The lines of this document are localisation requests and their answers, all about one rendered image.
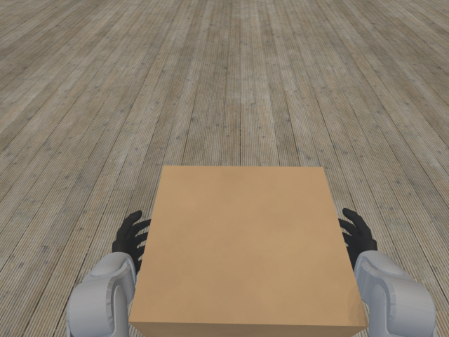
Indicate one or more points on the robot right forearm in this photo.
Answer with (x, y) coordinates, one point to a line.
(399, 307)

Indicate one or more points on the robot left forearm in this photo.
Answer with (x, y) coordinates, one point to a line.
(98, 307)

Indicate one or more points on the left robot hand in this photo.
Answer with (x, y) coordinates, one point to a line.
(127, 242)

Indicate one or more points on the carton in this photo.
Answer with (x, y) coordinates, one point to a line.
(246, 251)

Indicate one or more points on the right robot hand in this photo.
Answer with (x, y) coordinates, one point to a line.
(360, 238)

